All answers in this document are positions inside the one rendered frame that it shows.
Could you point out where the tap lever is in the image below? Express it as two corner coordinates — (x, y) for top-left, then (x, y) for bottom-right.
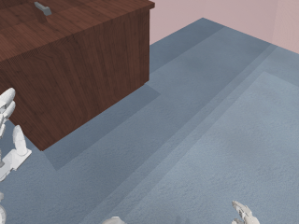
(35, 2), (52, 16)

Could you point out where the counter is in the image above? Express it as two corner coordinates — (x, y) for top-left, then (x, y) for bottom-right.
(0, 0), (155, 151)

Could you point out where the right robot hand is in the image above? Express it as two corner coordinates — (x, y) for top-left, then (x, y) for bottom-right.
(231, 201), (260, 224)

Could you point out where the left robot hand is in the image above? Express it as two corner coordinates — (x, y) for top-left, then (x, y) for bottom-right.
(0, 88), (32, 183)

